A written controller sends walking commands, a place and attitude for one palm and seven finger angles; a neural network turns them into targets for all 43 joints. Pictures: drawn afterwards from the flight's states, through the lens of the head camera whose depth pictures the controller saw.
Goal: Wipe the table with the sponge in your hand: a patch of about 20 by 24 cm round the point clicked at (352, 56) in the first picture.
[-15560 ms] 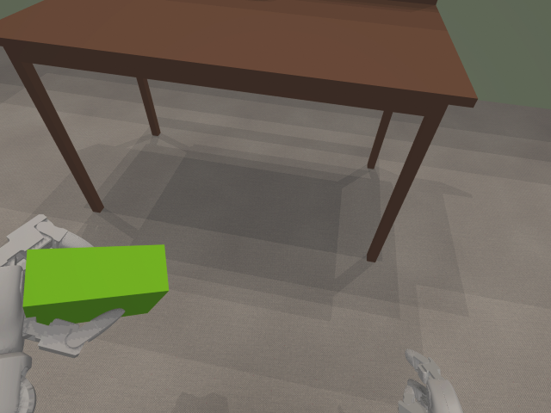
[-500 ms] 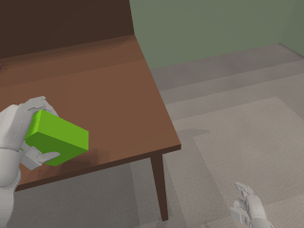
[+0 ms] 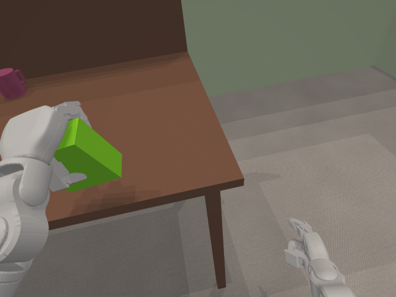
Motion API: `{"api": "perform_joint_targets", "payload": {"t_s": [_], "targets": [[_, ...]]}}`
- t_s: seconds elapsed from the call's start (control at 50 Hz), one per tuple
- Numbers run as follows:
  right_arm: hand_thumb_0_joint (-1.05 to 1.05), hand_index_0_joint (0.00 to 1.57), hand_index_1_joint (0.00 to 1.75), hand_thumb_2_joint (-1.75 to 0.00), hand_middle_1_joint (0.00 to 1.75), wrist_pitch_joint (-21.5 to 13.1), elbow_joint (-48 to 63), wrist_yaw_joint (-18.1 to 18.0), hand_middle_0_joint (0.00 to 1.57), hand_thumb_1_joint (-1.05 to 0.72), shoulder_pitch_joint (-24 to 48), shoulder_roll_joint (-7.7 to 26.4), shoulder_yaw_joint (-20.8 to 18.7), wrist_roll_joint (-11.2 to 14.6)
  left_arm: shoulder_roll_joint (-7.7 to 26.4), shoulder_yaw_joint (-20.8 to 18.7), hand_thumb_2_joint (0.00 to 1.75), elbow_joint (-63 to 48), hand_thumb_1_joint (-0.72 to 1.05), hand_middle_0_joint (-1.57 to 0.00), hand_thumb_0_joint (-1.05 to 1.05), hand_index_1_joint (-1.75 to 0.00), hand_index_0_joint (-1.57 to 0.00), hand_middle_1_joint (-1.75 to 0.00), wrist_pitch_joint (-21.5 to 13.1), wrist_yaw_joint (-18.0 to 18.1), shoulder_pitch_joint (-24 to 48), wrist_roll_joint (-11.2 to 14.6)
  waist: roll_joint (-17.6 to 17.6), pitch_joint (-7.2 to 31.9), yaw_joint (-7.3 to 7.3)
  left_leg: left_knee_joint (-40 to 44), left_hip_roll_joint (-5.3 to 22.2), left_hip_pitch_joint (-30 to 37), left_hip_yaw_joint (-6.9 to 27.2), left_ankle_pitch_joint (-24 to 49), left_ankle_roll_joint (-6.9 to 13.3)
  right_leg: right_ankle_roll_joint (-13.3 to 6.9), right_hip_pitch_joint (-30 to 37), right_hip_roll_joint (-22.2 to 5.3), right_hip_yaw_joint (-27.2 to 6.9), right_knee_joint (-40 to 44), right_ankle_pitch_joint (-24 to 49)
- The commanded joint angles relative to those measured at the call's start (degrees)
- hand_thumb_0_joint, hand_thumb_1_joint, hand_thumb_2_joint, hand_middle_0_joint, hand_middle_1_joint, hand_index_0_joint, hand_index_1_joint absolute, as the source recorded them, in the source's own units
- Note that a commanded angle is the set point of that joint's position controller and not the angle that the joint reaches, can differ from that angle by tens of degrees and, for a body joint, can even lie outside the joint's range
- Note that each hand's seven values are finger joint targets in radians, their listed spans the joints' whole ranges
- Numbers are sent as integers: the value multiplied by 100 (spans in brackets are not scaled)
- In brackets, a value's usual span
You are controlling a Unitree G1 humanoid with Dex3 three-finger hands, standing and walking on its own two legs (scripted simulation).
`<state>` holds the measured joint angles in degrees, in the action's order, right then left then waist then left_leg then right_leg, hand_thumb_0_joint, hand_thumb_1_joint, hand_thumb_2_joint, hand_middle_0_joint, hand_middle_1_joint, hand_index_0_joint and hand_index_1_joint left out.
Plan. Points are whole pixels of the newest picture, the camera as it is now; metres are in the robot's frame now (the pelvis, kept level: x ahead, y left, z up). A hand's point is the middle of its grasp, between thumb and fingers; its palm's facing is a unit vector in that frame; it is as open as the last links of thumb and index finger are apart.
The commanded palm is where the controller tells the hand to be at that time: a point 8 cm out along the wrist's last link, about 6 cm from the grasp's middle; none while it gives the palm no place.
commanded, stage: turn the palm down, sponge in hand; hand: left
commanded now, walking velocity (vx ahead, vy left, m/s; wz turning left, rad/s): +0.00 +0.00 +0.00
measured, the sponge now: (82, 164) +0.26 +0.26 +0.19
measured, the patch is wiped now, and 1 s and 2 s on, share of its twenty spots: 0.00 0.00 0.00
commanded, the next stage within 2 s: move the sponge above the wiping area in 0.64 s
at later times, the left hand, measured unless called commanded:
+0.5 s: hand (73, 146) +0.25 +0.25 +0.24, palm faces +0.34 -0.04 -0.94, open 9.7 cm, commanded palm +0.19 +0.25 +0.30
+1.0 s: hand (60, 142) +0.26 +0.28 +0.23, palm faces +0.33 -0.06 -0.94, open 9.7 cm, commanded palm +0.20 +0.28 +0.30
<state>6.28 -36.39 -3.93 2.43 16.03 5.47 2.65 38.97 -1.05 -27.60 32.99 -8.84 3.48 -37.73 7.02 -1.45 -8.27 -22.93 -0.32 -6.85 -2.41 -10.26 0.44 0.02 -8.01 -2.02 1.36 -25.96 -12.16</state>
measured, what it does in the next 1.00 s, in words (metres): stands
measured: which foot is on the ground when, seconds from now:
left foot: down 0.00-1.00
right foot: down 0.00-1.00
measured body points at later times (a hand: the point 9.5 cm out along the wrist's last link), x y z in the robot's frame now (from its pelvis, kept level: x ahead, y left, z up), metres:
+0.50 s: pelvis +0.00 -0.02 +0.00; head -0.04 -0.09 +0.44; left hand +0.23 +0.24 +0.29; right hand +0.25 -0.22 -0.08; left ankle +0.03 +0.12 -0.74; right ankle +0.03 -0.12 -0.74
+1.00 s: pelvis +0.01 -0.01 +0.00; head -0.01 -0.07 +0.44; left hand +0.24 +0.28 +0.28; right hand +0.28 -0.19 -0.07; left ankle +0.03 +0.12 -0.74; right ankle +0.03 -0.12 -0.74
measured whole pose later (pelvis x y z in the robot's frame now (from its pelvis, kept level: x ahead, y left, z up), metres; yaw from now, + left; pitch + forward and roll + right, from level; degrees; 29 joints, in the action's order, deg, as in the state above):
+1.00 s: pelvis +0.01 -0.01 +0.00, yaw +0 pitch -6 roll +1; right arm 6.0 -37.6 -2.9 2.0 16.2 4.7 2.9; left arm 38.3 -3.1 -22.0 32.5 -6.2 3.2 -41.9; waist 7.5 -0.9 -8.4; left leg -23.2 0.4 -5.7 -2.5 -11.7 -0.3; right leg -0.6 -7.2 -1.1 1.0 -26.5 -13.6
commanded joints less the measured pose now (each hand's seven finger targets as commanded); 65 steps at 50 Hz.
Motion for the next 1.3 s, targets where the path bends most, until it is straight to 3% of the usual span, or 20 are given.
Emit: {"api": "perform_joint_targets", "payload": {"t_s": [0.0,0.14,0.22,0.24,0.32,0.34,0.42,0.54,0.64,0.72,0.74,0.82,0.84,0.92,0.94,1.04,1.12,1.14,1.22,1.28], "targets": [[0,20,30,-90,30,-238,939,-23,20,-90,1380,518,-248,-20,1795,-1430,130,-624,10,-120,0,-160,-120,-160,-103,399,2050,-433,-59,1203,-55,477,-111,-144,205,508,15,-247,469,356,-202,361,-183],[0,20,30,-90,30,-356,1095,41,20,-90,1362,457,-172,115,1003,-737,130,-161,10,-120,0,-160,-120,-160,-103,303,1714,-437,-461,807,78,400,-126,-308,29,-84,45,-150,108,280,-224,567,-789],[0,20,30,-90,30,-454,1105,1,20,-90,1487,496,-257,49,1457,-1138,130,-523,10,-120,0,-160,-120,-160,-254,463,1807,-627,-258,1009,-4,297,-191,-223,90,-253,70,-185,112,289,-477,639,-1096],[0,20,30,-90,30,-535,1149,24,20,-90,1494,427,-192,51,1237,-896,130,-561,10,-120,0,-160,-120,-160,-292,487,1949,-642,-429,1154,-9,232,-223,-238,2,-117,89,-157,218,205,-388,567,-1102],[0,20,30,-90,30,-556,1008,-30,20,-90,1497,502,-311,-46,1944,-1569,130,-604,10,-120,0,-160,-120,-160,-412,646,2033,-717,-242,1132,-99,129,-247,-151,114,-94,67,-227,140,240,-726,677,-1222],[0,20,30,-90,30,-598,1036,-6,20,-90,1532,409,-234,-31,1593,-1226,130,-524,10,-120,0,-160,-120,-160,-427,655,2144,-720,-367,1133,-74,89,-247,-187,12,2,74,-184,177,160,-581,622,-1171],[0,20,30,-90,30,-528,925,1,20,-90,1445,485,-335,-22,1777,-1527,130,-263,10,-120,0,-160,-120,-160,-449,705,1951,-652,-239,986,-90,122,-231,-137,106,147,50,-243,141,269,-733,651,-846],[0,20,30,-90,30,-530,986,73,20,-90,1350,463,-286,46,1100,-987,130,-114,10,-120,0,-160,-120,-160,-371,538,1628,-480,-544,935,-10,121,-188,-182,-23,485,88,-145,280,199,-447,497,-116],[0,20,30,-90,30,-542,1067,91,20,-90,1401,478,-283,42,1147,-1004,130,-501,10,-120,0,-160,-120,-160,-299,500,1653,-531,-510,1225,-24,81,-197,-82,-37,763,112,-151,442,200,-392,355,294],[0,20,30,-90,30,-476,991,52,20,-90,1435,550,-363,-8,1727,-1482,130,-703,10,-120,0,-160,-120,-160,-225,576,1851,-614,-207,1346,-79,83,-235,39,79,912,81,-229,500,302,-544,317,520],[0,20,30,-90,30,-508,1017,77,20,-90,1436,465,-280,-9,1472,-1217,130,-686,10,-120,0,-160,-120,-160,-233,578,1970,-689,-267,1412,-50,94,-219,32,4,1028,91,-213,567,252,-388,254,570],[0,20,30,-90,30,-389,949,56,20,-90,1432,516,-338,-8,1735,-1551,130,-598,10,-120,0,-160,-120,-160,-165,601,1691,-690,-77,1361,-102,161,-209,99,118,1117,59,-280,614,353,-526,301,712],[0,20,30,-90,30,-418,970,77,20,-90,1393,454,-257,3,1452,-1219,130,-554,10,-120,0,-160,-120,-160,-165,582,1846,-713,-210,1356,-55,162,-191,44,35,1207,66,-237,634,282,-321,234,753],[0,20,30,-90,30,-339,903,64,20,-90,1394,517,-318,29,1536,-1370,130,-280,10,-120,0,-160,-120,-160,-71,520,1515,-670,-113,1182,-49,223,-169,55,121,1154,48,-277,561,373,-415,330,772],[0,20,30,-90,30,-370,949,91,20,-90,1355,468,-253,36,1254,-1088,130,-318,10,-120,0,-160,-120,-160,-84,470,1504,-661,-355,1212,-23,223,-150,1,53,1254,69,-228,625,289,-226,251,866],[0,20,30,-90,30,-394,1010,59,20,-90,1374,466,-239,58,1143,-910,130,-500,10,-120,0,-160,-120,-160,-97,364,1549,-671,-294,1234,16,253,-151,41,69,1152,88,-221,552,301,-141,269,683],[0,20,30,-90,30,-399,928,-10,20,-90,1408,539,-297,3,1666,-1316,130,-588,10,-120,0,-160,-120,-160,-126,420,1720,-795,-9,1336,-32,293,-150,120,210,1082,65,-293,582,394,-289,318,587],[0,20,30,-90,30,-446,948,-3,20,-90,1390,459,-213,-2,1316,-916,130,-564,10,-120,0,-160,-120,-160,-164,401,1959,-875,-129,1376,11,280,-169,97,128,1203,86,-273,595,321,-121,253,627],[0,20,30,-90,30,-415,909,-24,20,-90,1453,483,-281,-20,1650,-1234,130,-609,10,-120,0,-160,-120,-160,-208,463,2036,-955,118,1468,-75,329,-169,176,261,1147,57,-340,652,428,-274,324,524],[0,20,30,-90,30,-353,757,-28,20,-90,1280,523,-287,-42,1567,-1145,130,-110,10,-120,0,-160,-120,-160,-253,451,1950,-945,-126,1229,-22,395,-151,46,220,1072,49,-295,614,347,-162,376,503]]}}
